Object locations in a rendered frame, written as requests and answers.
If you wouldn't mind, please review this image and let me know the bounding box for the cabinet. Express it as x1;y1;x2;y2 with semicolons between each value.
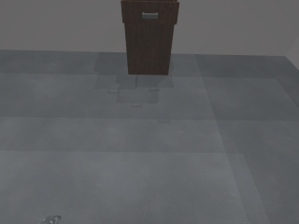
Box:
123;0;178;76

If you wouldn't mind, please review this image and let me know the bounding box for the drawer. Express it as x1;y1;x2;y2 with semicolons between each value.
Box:
121;0;179;25

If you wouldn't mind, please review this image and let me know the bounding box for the left robot hand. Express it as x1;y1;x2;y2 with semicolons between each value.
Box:
38;215;62;224

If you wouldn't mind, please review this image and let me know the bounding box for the handle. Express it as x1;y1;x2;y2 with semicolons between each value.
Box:
142;12;158;19

